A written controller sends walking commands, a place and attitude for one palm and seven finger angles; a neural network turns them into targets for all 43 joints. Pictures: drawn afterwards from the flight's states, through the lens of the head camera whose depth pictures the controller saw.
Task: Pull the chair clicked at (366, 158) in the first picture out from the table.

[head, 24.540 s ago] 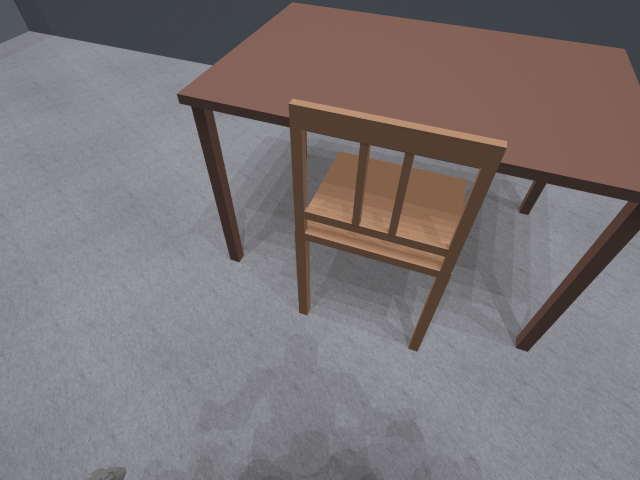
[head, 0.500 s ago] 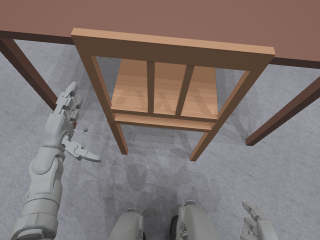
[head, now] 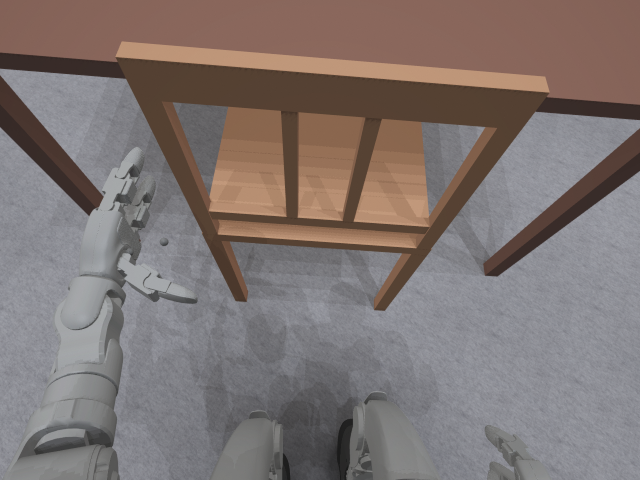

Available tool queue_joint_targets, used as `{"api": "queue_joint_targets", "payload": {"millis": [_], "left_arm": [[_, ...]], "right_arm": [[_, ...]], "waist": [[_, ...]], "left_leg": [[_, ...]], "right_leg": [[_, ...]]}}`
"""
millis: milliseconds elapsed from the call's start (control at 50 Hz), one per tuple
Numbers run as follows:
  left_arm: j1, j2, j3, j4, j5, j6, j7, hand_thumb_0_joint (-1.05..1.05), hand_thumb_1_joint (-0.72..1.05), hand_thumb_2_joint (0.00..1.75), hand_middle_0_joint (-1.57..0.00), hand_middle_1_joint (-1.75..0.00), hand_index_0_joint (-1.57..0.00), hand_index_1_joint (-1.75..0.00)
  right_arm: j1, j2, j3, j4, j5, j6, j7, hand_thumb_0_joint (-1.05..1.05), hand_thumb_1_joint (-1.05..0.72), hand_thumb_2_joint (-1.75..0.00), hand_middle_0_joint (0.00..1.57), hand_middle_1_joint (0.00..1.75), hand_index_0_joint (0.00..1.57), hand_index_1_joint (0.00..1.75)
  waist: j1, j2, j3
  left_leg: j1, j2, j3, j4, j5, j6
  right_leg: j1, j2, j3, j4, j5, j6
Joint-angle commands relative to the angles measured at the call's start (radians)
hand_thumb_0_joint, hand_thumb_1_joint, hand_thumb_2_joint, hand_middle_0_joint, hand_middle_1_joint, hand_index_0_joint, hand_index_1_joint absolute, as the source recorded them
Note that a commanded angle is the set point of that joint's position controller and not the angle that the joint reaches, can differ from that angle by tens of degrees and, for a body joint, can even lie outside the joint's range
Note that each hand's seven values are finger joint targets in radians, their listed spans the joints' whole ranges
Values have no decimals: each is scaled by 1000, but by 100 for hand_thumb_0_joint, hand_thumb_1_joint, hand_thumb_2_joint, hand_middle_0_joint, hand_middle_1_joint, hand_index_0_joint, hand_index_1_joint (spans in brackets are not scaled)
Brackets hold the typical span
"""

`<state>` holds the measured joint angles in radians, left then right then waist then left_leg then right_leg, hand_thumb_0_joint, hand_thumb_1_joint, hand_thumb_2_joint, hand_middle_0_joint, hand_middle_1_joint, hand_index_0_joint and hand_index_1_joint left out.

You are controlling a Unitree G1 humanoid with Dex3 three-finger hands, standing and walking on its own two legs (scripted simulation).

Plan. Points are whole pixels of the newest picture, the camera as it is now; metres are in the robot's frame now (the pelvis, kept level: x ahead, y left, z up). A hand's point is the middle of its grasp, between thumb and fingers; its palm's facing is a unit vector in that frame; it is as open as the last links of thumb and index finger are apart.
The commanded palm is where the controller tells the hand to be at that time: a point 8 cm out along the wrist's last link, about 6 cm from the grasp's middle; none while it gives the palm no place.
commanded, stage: aim the fingers beside a spindle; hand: left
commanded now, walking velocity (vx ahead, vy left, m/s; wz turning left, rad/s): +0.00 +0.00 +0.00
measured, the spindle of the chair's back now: (291, 169) +0.52 +0.03 -0.02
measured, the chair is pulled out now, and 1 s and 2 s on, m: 0.00 0.00 0.00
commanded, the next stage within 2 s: push the fingers through the gap in 0.30 s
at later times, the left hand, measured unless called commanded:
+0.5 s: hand (166, 247) +0.39 +0.18 +0.01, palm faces -0.08 -1.00 -0.05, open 16.9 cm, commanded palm +0.38 +0.23 +0.01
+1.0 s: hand (174, 211) +0.44 +0.18 +0.01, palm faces -0.07 -1.00 -0.05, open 16.9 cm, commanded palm +0.42 +0.23 +0.01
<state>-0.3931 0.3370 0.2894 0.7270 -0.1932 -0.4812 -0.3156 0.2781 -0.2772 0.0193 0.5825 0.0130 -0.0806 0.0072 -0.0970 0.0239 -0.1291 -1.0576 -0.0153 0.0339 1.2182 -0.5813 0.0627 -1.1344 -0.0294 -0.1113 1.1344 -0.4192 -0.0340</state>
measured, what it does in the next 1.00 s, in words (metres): stands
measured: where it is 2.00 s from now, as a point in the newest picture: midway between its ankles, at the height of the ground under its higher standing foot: outside the picture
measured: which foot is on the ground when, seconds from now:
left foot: down 0.00-1.00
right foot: down 0.00-1.00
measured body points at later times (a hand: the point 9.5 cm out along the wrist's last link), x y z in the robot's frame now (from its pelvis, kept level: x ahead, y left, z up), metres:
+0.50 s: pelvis +0.00 +0.00 +0.00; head +0.14 +0.02 +0.43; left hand +0.39 +0.24 +0.01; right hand +0.13 -0.25 -0.11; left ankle -0.01 +0.08 -0.64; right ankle +0.06 -0.11 -0.64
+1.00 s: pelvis +0.00 +0.00 -0.01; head +0.14 +0.01 +0.42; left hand +0.44 +0.23 +0.01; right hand +0.07 -0.27 -0.12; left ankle -0.01 +0.08 -0.64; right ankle +0.06 -0.11 -0.64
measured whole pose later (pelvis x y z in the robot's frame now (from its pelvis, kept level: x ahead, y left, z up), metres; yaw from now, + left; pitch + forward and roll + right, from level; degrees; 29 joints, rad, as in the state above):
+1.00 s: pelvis +0.00 +0.00 -0.01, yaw +0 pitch +25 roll -2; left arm -0.60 0.38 0.32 0.93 -0.15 -0.50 -0.29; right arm 0.29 -0.28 0.03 0.61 0.00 -0.05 0.00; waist -0.13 0.02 -0.13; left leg -1.11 -0.01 0.02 1.25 -0.59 0.06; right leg -1.18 -0.03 -0.12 1.16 -0.42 -0.04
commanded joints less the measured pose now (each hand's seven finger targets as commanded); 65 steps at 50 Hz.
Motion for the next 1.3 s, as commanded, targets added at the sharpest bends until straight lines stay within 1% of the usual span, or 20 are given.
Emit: {"api": "queue_joint_targets", "payload": {"millis": [0, 40, 80, 140, 160, 240, 260, 320, 360, 440, 520, 580, 620, 780, 900, 940, 1000, 1100, 1160, 1280], "left_arm": [[-225, 149, 10, -238, -21, -85, 6, 0, -50, 30, -6, -8, -6, -8], [-256, 148, 6, -216, -18, -86, 13, 0, -50, 30, -6, -8, -6, -8], [-245, 178, 34, -218, -13, -89, 19, 0, -50, 30, -6, -8, -6, -8], [-243, 156, 15, -222, -11, -89, 18, 0, -50, 30, -6, -8, -6, -8], [-259, 185, 36, -230, -9, -92, 21, 0, -50, 30, -6, -8, -6, -8], [-220, 129, -9, -272, -18, -89, 17, 0, -50, 30, -6, -8, -6, -8], [-201, 149, 8, -267, -15, -87, 18, 0, -50, 30, -6, -8, -6, -8], [-209, 123, -11, -225, -13, -71, 22, 0, -50, 30, -6, -8, -6, -8], [-206, 151, 14, -225, -8, -73, 27, 0, -50, 30, -6, -8, -6, -8], [-317, 130, -24, -262, -2, -89, 34, 0, -50, 30, -6, -8, -6, -8], [-345, 130, -28, -229, 5, -91, 35, 0, -50, 30, -6, -8, -6, -8], [-351, 137, -21, -194, 9, -78, 36, 0, -50, 30, -6, -8, -6, -8], [-351, 171, 15, -140, 9, -65, 40, 0, -50, 30, -6, -8, -6, -8], [-433, 192, 30, -114, 15, -85, 41, 0, -50, 30, -6, -8, -6, -8], [-514, 254, 75, 5, 28, -89, 29, 0, -50, 30, -6, -8, -6, -8], [-580, 241, 53, 13, 29, -98, 20, 0, -50, 30, -6, -8, -6, -8], [-597, 279, 75, 12, 36, -111, 14, 0, -50, 30, -6, -8, -6, -8], [-603, 258, 69, 72, 36, -94, 21, 0, -50, 30, -6, -8, -6, -8], [-622, 296, 98, 101, 48, -92, 32, 0, -50, 30, -6, -8, -6, -8], [-724, 295, 90, 97, 64, -118, 49, 0, -50, 30, -6, -8, -6, -8]], "right_arm": [[72, -156, -66, -92, -2, -36, -6, 0, -90, -90, 20, 30, 20, 30], [73, -160, -65, -82, -2, -35, -9, 0, -90, -90, 20, 30, 20, 30], [74, -162, -67, -80, -5, -34, -10, 0, -90, -90, 20, 30, 20, 30], [67, -156, -65, -87, -3, -33, -9, 0, -90, -90, 20, 30, 20, 30], [69, -159, -66, -81, -4, -31, -11, 0, -90, -90, 20, 30, 20, 30], [61, -151, -68, -97, -3, -32, -5, 0, -90, -90, 20, 30, 20, 30], [65, -155, -69, -92, -2, -30, -4, 0, -90, -90, 20, 30, 20, 30], [54, -154, -66, -92, 0, -25, -5, 0, -90, -90, 20, 30, 20, 30], [51, -155, -63, -97, 1, -24, -7, 0, -90, -90, 20, 30, 20, 30], [51, -151, -62, -89, -3, -29, -12, 0, -90, -90, 20, 30, 20, 30], [63, -154, -65, -71, -6, -30, -13, 0, -90, -90, 20, 30, 20, 30], [72, -156, -65, -66, -7, -23, -11, 0, -90, -90, 20, 30, 20, 30], [74, -160, -61, -65, -5, -14, -11, 0, -90, -90, 20, 30, 20, 30], [91, -156, -57, -69, -10, -4, -7, 0, -90, -90, 20, 30, 20, 30], [115, -167, -52, -49, -12, 9, -12, 0, -90, -90, 20, 30, 20, 30], [120, -168, -50, -44, -14, 11, -13, 0, -90, -90, 20, 30, 20, 30], [137, -176, -53, -40, -21, 18, -12, 0, -90, -90, 20, 30, 20, 30], [153, -178, -54, -35, -23, 43, -3, 0, -90, -90, 20, 30, 20, 30], [161, -181, -52, -37, -26, 55, -2, 0, -90, -90, 20, 30, 20, 30], [171, -177, -51, -32, -34, 73, 3, 0, -90, -90, 20, 30, 20, 30]], "waist": [[1, 60, -462], [-9, 47, -425], [6, 54, -455], [3, 66, -457], [6, 71, -459], [6, 83, -487], [13, 84, -483], [0, 28, -426], [12, 50, -429], [-12, 73, -446], [-15, 85, -477], [-11, 93, -484], [-13, 34, -460], [-20, 63, -498], [-36, 32, -441], [-50, 64, -456], [-41, 116, -532], [-55, 78, -518], [-53, 78, -504], [-72, 108, -530]], "left_leg": [[209, 17, -101, -182, 422, -59], [186, 16, -102, -176, 399, -57], [188, 12, -100, -176, 401, -59], [200, 13, -99, -173, 428, -61], [209, 16, -102, -172, 444, -66], [259, 20, -113, -172, 510, -75], [264, 24, -117, -176, 513, -80], [200, 18, -110, -177, 423, -69], [185, 14, -103, -179, 410, -66], [206, 14, -113, -165, 415, -69], [242, 19, -126, -157, 455, -81], [244, 17, -123, -156, 472, -83], [178, 12, -112, -158, 408, -69], [162, 8, -96, -154, 386, -54], [78, 6, -84, -144, 307, -40], [102, 6, -89, -139, 318, -39], [168, 10, -105, -134, 392, -51], [164, 16, -109, -131, 422, -50], [147, 16, -109, -133, 410, -48], [172, 19, -117, -119, 430, -52]], "right_leg": [[371, 16, 84, -99, 226, 7], [346, 15, 81, -96, 208, 6], [370, 13, 87, -93, 215, 4], [362, 13, 82, -88, 231, 4], [360, 13, 82, -85, 237, 4], [357, 14, 74, -84, 259, 5], [351, 15, 71, -84, 249, 5], [347, 15, 73, -89, 214, 7], [355, 14, 77, -85, 212, 3], [326, 15, 76, -76, 208, 4], [307, 14, 71, -71, 215, 4], [311, 14, 71, -71, 223, 3], [342, 16, 78, -78, 213, 5], [372, 18, 95, -84, 227, 4], [367, 19, 109, -92, 182, 5], [339, 20, 106, -86, 181, 3], [332, 21, 99, -71, 216, 1], [321, 24, 90, -73, 239, 5], [316, 26, 89, -69, 229, 4], [291, 29, 89, -61, 236, 5]]}}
